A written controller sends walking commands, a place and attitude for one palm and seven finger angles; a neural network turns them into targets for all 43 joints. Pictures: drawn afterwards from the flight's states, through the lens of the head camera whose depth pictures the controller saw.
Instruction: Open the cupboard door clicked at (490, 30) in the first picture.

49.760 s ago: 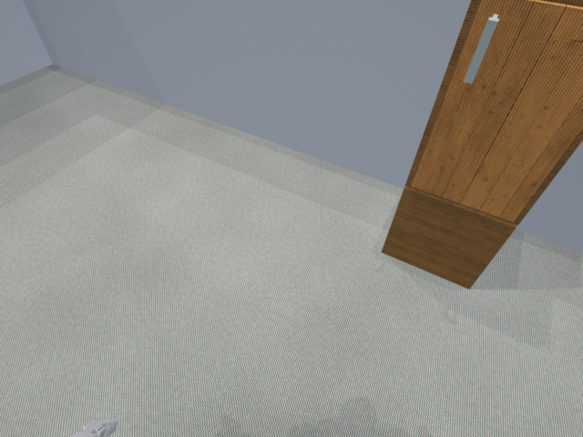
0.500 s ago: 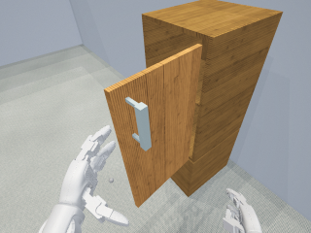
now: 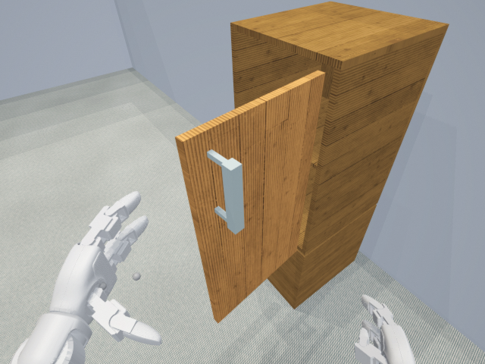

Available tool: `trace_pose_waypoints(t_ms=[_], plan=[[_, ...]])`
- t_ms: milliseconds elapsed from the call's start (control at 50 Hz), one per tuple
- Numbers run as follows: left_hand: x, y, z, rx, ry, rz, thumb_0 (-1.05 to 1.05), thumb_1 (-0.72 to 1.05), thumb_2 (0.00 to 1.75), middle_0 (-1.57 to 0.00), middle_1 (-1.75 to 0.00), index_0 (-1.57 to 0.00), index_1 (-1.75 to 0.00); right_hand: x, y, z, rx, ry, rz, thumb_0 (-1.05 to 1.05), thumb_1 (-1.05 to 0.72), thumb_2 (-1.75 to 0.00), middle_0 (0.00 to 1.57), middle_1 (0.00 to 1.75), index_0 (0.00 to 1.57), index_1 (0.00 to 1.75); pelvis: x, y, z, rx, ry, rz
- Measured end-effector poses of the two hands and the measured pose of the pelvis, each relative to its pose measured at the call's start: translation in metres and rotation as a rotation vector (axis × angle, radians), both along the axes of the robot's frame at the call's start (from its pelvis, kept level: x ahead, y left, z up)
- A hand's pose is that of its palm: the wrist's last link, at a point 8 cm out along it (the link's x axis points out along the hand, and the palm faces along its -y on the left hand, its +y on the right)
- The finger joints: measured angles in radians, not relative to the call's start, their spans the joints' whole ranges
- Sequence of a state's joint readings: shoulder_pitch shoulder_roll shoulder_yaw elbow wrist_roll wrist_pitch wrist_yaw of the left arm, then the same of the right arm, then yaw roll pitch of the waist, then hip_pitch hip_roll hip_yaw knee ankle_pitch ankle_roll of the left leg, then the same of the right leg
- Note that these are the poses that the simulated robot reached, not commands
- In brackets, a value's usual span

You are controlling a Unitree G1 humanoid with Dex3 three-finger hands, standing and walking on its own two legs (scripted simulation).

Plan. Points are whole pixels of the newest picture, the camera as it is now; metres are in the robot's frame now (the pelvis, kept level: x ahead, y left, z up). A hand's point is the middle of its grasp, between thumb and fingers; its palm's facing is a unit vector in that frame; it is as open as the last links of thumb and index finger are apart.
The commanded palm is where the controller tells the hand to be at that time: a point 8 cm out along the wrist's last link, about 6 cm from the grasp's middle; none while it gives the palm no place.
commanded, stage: draw the hand back to the body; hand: left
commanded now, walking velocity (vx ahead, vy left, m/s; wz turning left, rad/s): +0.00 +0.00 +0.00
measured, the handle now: (225, 192) +0.34 +0.07 +0.15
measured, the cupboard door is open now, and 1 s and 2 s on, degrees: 97 97 97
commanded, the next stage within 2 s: step back with the hand held close in 1.08 s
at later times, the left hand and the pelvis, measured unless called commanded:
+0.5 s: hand (79, 247) +0.21 +0.25 +0.16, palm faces +0.31 -0.88 -0.36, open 11.5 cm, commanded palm +0.17 +0.29 +0.17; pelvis +0.01 +0.03 +0.01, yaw -2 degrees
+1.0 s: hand (67, 239) +0.23 +0.27 +0.16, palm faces +0.39 -0.83 -0.39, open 7.5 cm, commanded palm +0.18 +0.31 +0.18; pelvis +0.03 +0.02 +0.01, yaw -2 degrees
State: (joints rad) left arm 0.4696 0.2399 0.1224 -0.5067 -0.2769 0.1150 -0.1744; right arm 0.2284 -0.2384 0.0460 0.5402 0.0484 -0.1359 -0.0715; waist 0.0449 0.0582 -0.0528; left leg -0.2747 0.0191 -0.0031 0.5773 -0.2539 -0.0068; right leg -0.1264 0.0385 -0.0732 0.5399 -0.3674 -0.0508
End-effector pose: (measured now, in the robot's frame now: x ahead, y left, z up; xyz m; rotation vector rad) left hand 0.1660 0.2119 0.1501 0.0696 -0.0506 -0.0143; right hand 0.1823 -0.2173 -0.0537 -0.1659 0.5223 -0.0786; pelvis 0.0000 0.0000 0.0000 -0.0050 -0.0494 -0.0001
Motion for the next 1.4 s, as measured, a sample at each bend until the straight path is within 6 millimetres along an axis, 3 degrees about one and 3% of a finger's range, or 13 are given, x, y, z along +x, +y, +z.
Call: trace_pose_waypoints(t_ms=[140,360,580,760,960,1220,1320,1400], plan=[[-0.005,0.021,0.011,0.169,-0.062,0.157,-0.01,-0.35,0.37,-0.16,-0.30,-0.16,-0.30,0.002,0.015,0.004,-0.027,0.014,0.019,0.01,-0.90,-0.90,0.20,0.30,0.20,0.30,-0.004,0.008,0.005,-0.006,-0.008,-0.010],[0.000,0.054,0.013,0.276,-0.063,0.270,-0.01,0.00,0.52,-0.18,-0.30,-0.18,-0.30,-0.006,0.030,-0.010,-0.031,0.133,0.010,0.01,-0.90,-0.90,0.21,0.30,0.20,0.30,0.004,0.021,0.011,-0.002,-0.013,-0.028],[0.018,0.086,0.024,0.336,-0.092,0.342,0.00,0.38,0.68,-0.19,-0.30,-0.19,-0.30,-0.001,0.023,-0.011,-0.042,0.170,-0.040,0.01,-0.90,-0.90,0.21,0.30,0.20,0.30,0.018,0.028,0.013,0.002,-0.008,-0.045],[0.022,0.108,0.030,0.381,-0.086,0.419,0.01,0.69,0.82,-0.20,-0.30,-0.21,-0.30,0.008,0.013,-0.009,-0.054,0.175,-0.055,0.01,-0.90,-0.90,0.21,0.30,0.20,0.30,0.025,0.026,0.013,0.003,0.002,-0.046],[0.022,0.097,0.025,0.355,-0.066,0.414,0.01,0.86,0.89,-0.21,-0.30,-0.21,-0.30,0.012,0.010,-0.010,-0.042,0.179,-0.048,0.01,-0.90,-0.90,0.21,0.30,0.20,0.30,0.026,0.021,0.013,0.006,0.007,-0.042],[0.015,0.089,0.031,0.367,-0.077,0.425,0.01,0.89,0.90,-0.21,-0.30,-0.21,-0.30,0.006,0.002,-0.013,-0.031,0.182,-0.051,0.01,-0.90,-0.90,0.21,0.30,0.20,0.30,0.021,0.011,0.014,0.005,-0.004,-0.039],[0.016,0.092,0.045,0.447,-0.121,0.403,0.01,0.89,0.90,-0.21,-0.30,-0.21,-0.30,0.001,-0.004,-0.014,-0.030,0.199,-0.070,0.01,-0.90,-0.90,0.21,0.30,0.20,0.30,0.015,0.011,0.013,-0.008,0.025,-0.047],[0.016,0.091,0.038,0.471,-0.078,0.356,0.01,0.89,0.90,-0.21,-0.30,-0.21,-0.30,-0.008,-0.011,-0.013,-0.030,0.214,-0.118,0.01,-0.90,-0.90,0.21,0.30,0.20,0.30,0.007,0.016,0.013,-0.011,0.045,-0.064]])
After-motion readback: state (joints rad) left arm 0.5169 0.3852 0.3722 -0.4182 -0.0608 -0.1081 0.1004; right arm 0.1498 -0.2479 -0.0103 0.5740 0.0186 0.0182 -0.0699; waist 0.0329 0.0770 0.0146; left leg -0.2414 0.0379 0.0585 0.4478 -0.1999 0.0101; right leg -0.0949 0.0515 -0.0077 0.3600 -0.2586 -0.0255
